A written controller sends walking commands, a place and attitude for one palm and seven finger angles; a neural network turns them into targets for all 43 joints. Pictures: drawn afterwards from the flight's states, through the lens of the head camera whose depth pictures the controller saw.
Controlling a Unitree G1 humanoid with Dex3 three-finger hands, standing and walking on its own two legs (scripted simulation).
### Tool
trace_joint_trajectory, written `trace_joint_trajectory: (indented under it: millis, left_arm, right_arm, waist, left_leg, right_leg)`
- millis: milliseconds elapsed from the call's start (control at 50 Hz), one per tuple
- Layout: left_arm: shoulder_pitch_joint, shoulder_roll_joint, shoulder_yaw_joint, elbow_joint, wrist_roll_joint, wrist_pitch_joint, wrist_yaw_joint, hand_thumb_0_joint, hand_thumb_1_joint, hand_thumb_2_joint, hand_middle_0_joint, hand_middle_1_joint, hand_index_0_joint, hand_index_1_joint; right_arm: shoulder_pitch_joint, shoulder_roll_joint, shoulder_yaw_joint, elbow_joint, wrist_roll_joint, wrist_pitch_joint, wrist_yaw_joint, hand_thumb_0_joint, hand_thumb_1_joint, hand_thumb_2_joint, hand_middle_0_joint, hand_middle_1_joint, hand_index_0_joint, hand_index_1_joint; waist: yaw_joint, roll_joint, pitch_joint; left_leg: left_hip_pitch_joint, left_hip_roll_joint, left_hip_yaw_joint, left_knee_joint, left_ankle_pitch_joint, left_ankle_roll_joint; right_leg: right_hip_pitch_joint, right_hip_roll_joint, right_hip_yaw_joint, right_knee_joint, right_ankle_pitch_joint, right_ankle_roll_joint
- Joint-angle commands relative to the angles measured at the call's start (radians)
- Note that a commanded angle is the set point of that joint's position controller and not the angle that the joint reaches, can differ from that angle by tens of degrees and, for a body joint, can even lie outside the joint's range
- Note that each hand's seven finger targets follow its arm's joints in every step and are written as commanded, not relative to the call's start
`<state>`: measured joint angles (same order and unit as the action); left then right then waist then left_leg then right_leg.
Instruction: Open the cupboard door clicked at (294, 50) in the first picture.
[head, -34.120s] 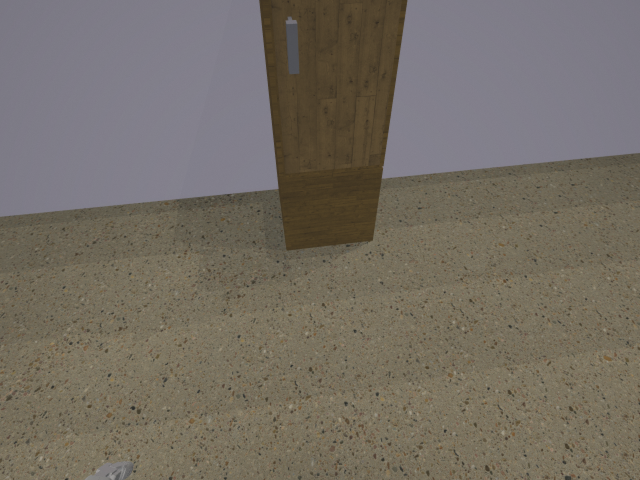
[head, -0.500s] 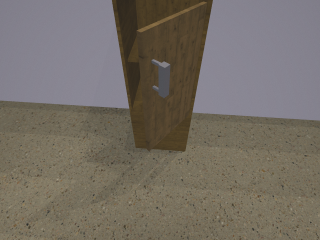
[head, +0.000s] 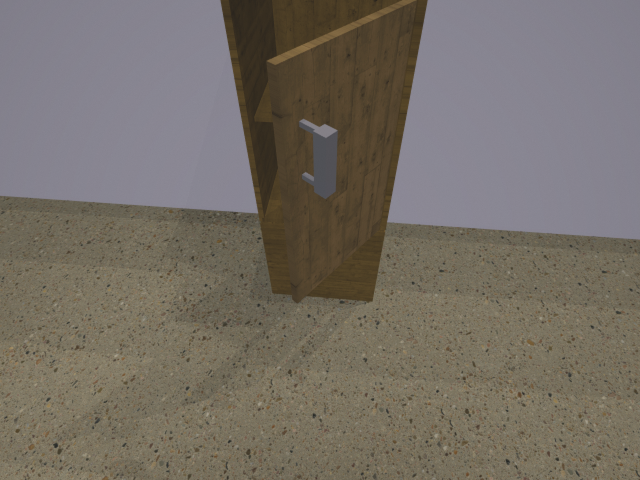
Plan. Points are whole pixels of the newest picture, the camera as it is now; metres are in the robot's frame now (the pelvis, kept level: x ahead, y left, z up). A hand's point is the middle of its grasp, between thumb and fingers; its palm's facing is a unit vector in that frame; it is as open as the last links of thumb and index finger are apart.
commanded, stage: look to check the result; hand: left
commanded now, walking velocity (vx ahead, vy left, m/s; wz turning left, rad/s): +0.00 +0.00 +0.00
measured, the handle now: (315, 158) +0.58 +0.05 +0.08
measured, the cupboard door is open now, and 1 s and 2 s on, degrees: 53 53 53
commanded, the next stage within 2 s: walk to a spot facing it in 0.20 s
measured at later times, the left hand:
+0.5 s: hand out of the picture -0.01 +0.17 -0.18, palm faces +0.03 -0.98 -0.19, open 7.4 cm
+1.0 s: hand out of the picture +0.13 +0.16 -0.16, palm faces -0.26 -0.91 -0.33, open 7.4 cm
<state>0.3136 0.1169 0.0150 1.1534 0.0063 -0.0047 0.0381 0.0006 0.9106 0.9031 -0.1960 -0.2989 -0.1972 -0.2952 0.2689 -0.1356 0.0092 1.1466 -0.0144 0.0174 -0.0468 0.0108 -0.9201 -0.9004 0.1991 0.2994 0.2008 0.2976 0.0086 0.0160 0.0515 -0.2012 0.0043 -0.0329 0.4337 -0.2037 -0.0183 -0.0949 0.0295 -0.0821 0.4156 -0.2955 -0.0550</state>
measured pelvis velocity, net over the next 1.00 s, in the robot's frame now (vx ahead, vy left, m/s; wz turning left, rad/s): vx -0.02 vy -0.03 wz -0.33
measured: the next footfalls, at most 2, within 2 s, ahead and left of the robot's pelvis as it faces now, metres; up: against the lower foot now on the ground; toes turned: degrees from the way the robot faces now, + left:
right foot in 0.96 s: -0.02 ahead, -0.13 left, +0.00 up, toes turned -21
left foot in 1.44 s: +0.11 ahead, +0.06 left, +0.00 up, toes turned -33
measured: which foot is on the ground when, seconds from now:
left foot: down 0.00-0.96, up 0.98-1.00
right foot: down 0.00-0.66, up 0.68-0.94, down 0.96-1.00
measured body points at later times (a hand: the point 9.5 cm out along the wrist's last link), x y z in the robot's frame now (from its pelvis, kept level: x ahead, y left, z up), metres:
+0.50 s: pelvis +0.00 +0.00 +0.00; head +0.02 -0.01 +0.45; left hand -0.01 +0.22 -0.16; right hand -0.01 -0.22 -0.17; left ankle +0.02 +0.13 -0.74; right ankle -0.04 -0.08 -0.74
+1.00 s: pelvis -0.02 -0.03 -0.02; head +0.02 -0.08 +0.43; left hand +0.15 +0.21 -0.14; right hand -0.05 -0.27 -0.19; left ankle +0.01 +0.13 -0.72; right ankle -0.05 -0.12 -0.74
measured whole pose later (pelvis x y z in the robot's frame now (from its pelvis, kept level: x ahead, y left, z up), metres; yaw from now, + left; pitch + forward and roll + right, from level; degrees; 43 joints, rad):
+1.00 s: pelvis -0.02 -0.03 -0.02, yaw -19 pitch +1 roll +1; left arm 0.14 0.22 0.09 0.95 0.03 0.02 -0.01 0.00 0.91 0.90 -0.19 -0.30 -0.19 -0.29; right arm 0.19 -0.22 -0.06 0.97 -0.02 0.05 -0.03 0.01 -0.91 -0.90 0.20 0.30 0.20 0.30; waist 0.01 0.06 0.12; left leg -0.35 0.15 0.16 0.79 -0.46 -0.06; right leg -0.33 -0.01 -0.03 0.66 -0.34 -0.03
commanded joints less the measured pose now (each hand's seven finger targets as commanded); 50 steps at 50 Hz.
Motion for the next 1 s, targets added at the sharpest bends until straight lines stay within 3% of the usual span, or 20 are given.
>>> trace_joint_trajectory:
  millis: [0, 300, 400, 500, 560, 580, 600, 620, 640, 660, 720, 760, 800, 860, 880, 900, 920, 940, 960, 980]
  left_arm:
    - [0.08, 0.104, 0.017, -0.015, -0.004, -0.01, 0.004, 0.0, 0.9, 0.9, -0.2, -0.3, -0.2, -0.3]
    - [0.077, 0.103, 0.017, -0.018, -0.005, -0.011, 0.003, 0.0, 0.9, 0.9, -0.2, -0.3, -0.2, -0.3]
    - [0.055, 0.139, 0.048, -0.04, 0.003, 0.01, 0.001, 0.0, 0.9, 0.9, -0.2, -0.3, -0.2, -0.3]
    - [0.012, 0.177, 0.078, -0.081, 0.01, 0.025, -0.007, 0.0, 0.9, 0.9, -0.2, -0.3, -0.2, -0.3]
    - [-0.015, 0.185, 0.087, -0.101, 0.011, 0.029, -0.011, 0.0, 0.9, 0.9, -0.2, -0.3, -0.2, -0.3]
    - [-0.031, 0.182, 0.089, -0.114, 0.009, 0.032, -0.014, 0.0, 0.9, 0.9, -0.2, -0.3, -0.2, -0.3]
    - [-0.038, 0.166, 0.09, -0.128, 0.008, 0.034, -0.019, 0.0, 0.9, 0.9, -0.2, -0.3, -0.2, -0.3]
    - [-0.046, 0.145, 0.087, -0.144, 0.006, 0.036, -0.024, 0.0, 0.9, 0.9, -0.2, -0.3, -0.2, -0.3]
    - [-0.079, 0.135, 0.086, -0.165, 0.006, 0.038, -0.027, 0.0, 0.9, 0.9, -0.2, -0.3, -0.2, -0.3]
    - [-0.095, 0.143, 0.091, -0.174, 0.009, 0.042, -0.029, 0.0, 0.9, 0.9, -0.2, -0.3, -0.2, -0.3]
    - [-0.094, 0.134, 0.101, -0.185, 0.016, 0.048, -0.051, 0.0, 0.9, 0.9, -0.2, -0.3, -0.2, -0.3]
    - [-0.095, 0.117, 0.096, -0.197, 0.013, 0.05, -0.06, 0.0, 0.9, 0.9, -0.2, -0.3, -0.2, -0.3]
    - [-0.119, 0.12, 0.09, -0.221, 0.014, 0.049, -0.063, 0.0, 0.9, 0.9, -0.2, -0.3, -0.2, -0.3]
    - [-0.109, 0.133, 0.086, -0.233, 0.014, 0.038, -0.061, 0.0, 0.9, 0.9, -0.2, -0.3, -0.2, -0.3]
    - [-0.088, 0.146, 0.089, -0.229, 0.014, 0.037, -0.061, 0.0, 0.9, 0.9, -0.2, -0.3, -0.2, -0.3]
    - [-0.04, 0.169, 0.097, -0.217, 0.016, 0.032, -0.06, 0.0, 0.9, 0.9, -0.2, -0.3, -0.2, -0.3]
    - [-0.004, 0.253, 0.111, -0.21, 0.025, 0.021, -0.051, 0.0, 0.9, 0.9, -0.2, -0.3, -0.2, -0.3]
    - [0.013, 0.374, 0.135, -0.214, 0.032, 0.014, -0.034, 0.0, 0.9, 0.9, -0.2, -0.3, -0.2, -0.3]
    - [0.048, 0.382, 0.134, -0.212, 0.017, 0.016, -0.024, 0.0, 0.9, 0.9, -0.2, -0.3, -0.2, -0.3]
    - [0.007, 0.337, 0.127, -0.217, 0.018, 0.018, -0.015, 0.0, 0.9, 0.9, -0.2, -0.3, -0.2, -0.3]
  right_arm:
    - [0.071, -0.071, -0.013, -0.013, -0.004, -0.014, -0.005, 0.0, -0.9, -0.9, 0.2, 0.3, 0.2, 0.3]
    - [0.068, -0.075, -0.013, -0.011, -0.004, -0.015, -0.006, 0.0, -0.9, -0.9, 0.2, 0.3, 0.2, 0.3]
    - [0.056, -0.094, -0.037, -0.028, -0.004, 0.004, -0.016, 0.0, -0.9, -0.9, 0.2, 0.3, 0.2, 0.3]
    - [0.028, -0.096, -0.06, -0.077, -0.005, 0.014, -0.015, 0.0, -0.9, -0.9, 0.2, 0.3, 0.2, 0.3]
    - [0.025, -0.105, -0.067, -0.098, -0.003, 0.009, -0.016, 0.0, -0.9, -0.9, 0.2, 0.3, 0.2, 0.3]
    - [0.044, -0.115, -0.069, -0.098, -0.005, 0.004, -0.017, 0.0, -0.9, -0.9, 0.2, 0.3, 0.2, 0.3]
    - [0.051, -0.142, -0.074, -0.101, -0.009, -0.001, -0.02, 0.0, -0.9, -0.9, 0.2, 0.3, 0.2, 0.3]
    - [0.075, -0.187, -0.082, -0.104, -0.015, -0.005, -0.025, 0.0, -0.9, -0.9, 0.2, 0.3, 0.2, 0.3]
    - [0.107, -0.209, -0.086, -0.106, -0.018, -0.011, -0.028, 0.0, -0.9, -0.9, 0.2, 0.3, 0.2, 0.3]
    - [0.108, -0.201, -0.081, -0.114, -0.017, -0.015, -0.032, 0.0, -0.9, -0.9, 0.2, 0.3, 0.2, 0.3]
    - [0.005, -0.212, -0.08, -0.174, -0.022, -0.022, -0.027, 0.0, -0.9, -0.9, 0.2, 0.3, 0.2, 0.3]
    - [-0.028, -0.214, -0.082, -0.188, -0.022, -0.023, -0.023, 0.0, -0.9, -0.9, 0.2, 0.3, 0.2, 0.3]
    - [-0.026, -0.225, -0.091, -0.197, -0.027, -0.021, -0.016, 0.0, -0.9, -0.9, 0.2, 0.3, 0.2, 0.3]
    - [-0.015, -0.251, -0.107, -0.205, -0.024, -0.013, -0.003, 0.0, -0.9, -0.9, 0.2, 0.3, 0.2, 0.3]
    - [-0.028, -0.254, -0.11, -0.214, -0.02, -0.01, 0.001, 0.0, -0.9, -0.9, 0.2, 0.3, 0.2, 0.3]
    - [-0.054, -0.253, -0.113, -0.225, -0.015, -0.006, 0.005, 0.0, -0.9, -0.9, 0.2, 0.3, 0.2, 0.3]
    - [-0.057, -0.21, -0.108, -0.243, -0.003, 0.0, 0.011, 0.0, -0.9, -0.9, 0.2, 0.3, 0.2, 0.3]
    - [-0.106, -0.135, -0.088, -0.3, -0.002, 0.004, 0.022, 0.0, -0.9, -0.9, 0.2, 0.3, 0.2, 0.3]
    - [-0.128, -0.172, -0.094, -0.313, -0.004, 0.017, 0.02, 0.0, -0.9, -0.9, 0.2, 0.3, 0.2, 0.3]
    - [-0.145, -0.162, -0.096, -0.301, -0.001, 0.019, 0.019, 0.0, -0.9, -0.9, 0.2, 0.3, 0.2, 0.3]
  waist:
    - [-0.008, -0.015, 0.033]
    - [-0.006, -0.017, 0.042]
    - [-0.008, -0.058, 0.039]
    - [-0.014, -0.114, 0.039]
    - [-0.023, -0.068, 0.021]
    - [-0.033, -0.017, 0.013]
    - [-0.032, 0.078, 0.013]
    - [-0.036, 0.198, 0.004]
    - [-0.049, 0.294, 0.0]
    - [-0.042, 0.225, -0.012]
    - [0.006, 0.087, -0.006]
    - [0.012, 0.083, -0.036]
    - [-0.001, 0.137, -0.047]
    - [-0.011, 0.18, -0.079]
    - [0.006, 0.16, -0.081]
    - [0.04, 0.099, -0.093]
    - [0.06, -0.118, -0.102]
    - [0.087, -0.421, -0.082]
    - [0.1, -0.33, -0.107]
    - [0.074, -0.248, -0.061]
  left_leg:
    - [0.01, 0.07, -0.039, -0.04, 0.178, 0.046]
    - [0.015, 0.073, -0.037, -0.048, 0.172, 0.044]
    - [-0.01, 0.082, 0.027, 0.032, 0.113, 0.03]
    - [-0.057, 0.067, 0.09, 0.153, -0.054, 0.006]
    - [-0.013, 0.081, 0.084, 0.124, -0.021, 0.006]
    - [0.024, 0.113, 0.061, 0.07, 0.034, 0.017]
    - [0.064, 0.179, -0.004, 0.004, 0.108, 0.045]
    - [0.102, 0.287, -0.128, -0.067, 0.166, 0.106]
    - [0.116, 0.397, -0.224, -0.152, 0.255, 0.184]
    - [0.091, 0.43, -0.231, -0.165, 0.234, 0.22]
    - [0.041, 0.373, -0.094, -0.169, 0.181, 0.191]
    - [0.068, 0.344, -0.008, -0.141, 0.191, 0.17]
    - [0.069, 0.336, 0.054, -0.116, 0.229, 0.156]
    - [0.087, 0.337, 0.113, -0.023, 0.277, 0.127]
    - [0.032, 0.333, 0.127, 0.015, 0.224, 0.105]
    - [-0.028, 0.301, 0.161, 0.1, 0.14, 0.064]
    - [-0.156, 0.211, 0.225, 0.282, -0.068, 0.001]
    - [-0.383, 0.062, 0.221, 0.567, -0.442, -0.044]
    - [-0.379, 0.074, 0.081, 0.69, -0.427, -0.034]
    - [-0.419, 0.094, 0.04, 0.737, -0.364, -0.028]
  right_leg:
    - [-0.054, -0.139, 0.103, -0.106, 0.208, 0.007]
    - [-0.046, -0.136, 0.107, -0.116, 0.209, 0.009]
    - [-0.063, -0.156, 0.165, -0.082, 0.313, -0.009]
    - [-0.117, -0.212, 0.28, -0.076, 0.318, -0.079]
    - [-0.164, -0.187, 0.293, -0.028, 0.346, -0.072]
    - [-0.192, -0.153, 0.267, 0.01, 0.323, -0.057]
    - [-0.238, -0.083, 0.214, 0.081, 0.276, -0.024]
    - [-0.307, -0.012, 0.136, 0.211, 0.127, 0.01]
    - [-0.373, 0.016, 0.08, 0.425, -0.196, 0.031]
    - [-0.377, -0.02, 0.123, 0.585, -0.269, 0.035]
    - [-0.414, -0.055, 0.119, 0.691, -0.189, 0.059]
    - [-0.398, -0.067, 0.087, 0.63, -0.16, 0.071]
    - [-0.352, -0.074, 0.06, 0.488, -0.162, 0.073]
    - [-0.262, -0.046, 0.006, 0.303, -0.129, 0.068]
    - [-0.189, -0.046, 0.007, 0.227, -0.055, 0.061]
    - [-0.089, -0.045, 0.005, 0.101, 0.076, 0.055]
    - [0.018, -0.158, 0.164, -0.046, 0.208, 0.015]
    - [0.043, -0.399, 0.547, -0.114, 0.471, -0.095]
    - [0.024, -0.423, 0.531, -0.087, 0.52, -0.149]
    - [0.006, -0.367, 0.466, -0.075, 0.441, -0.157]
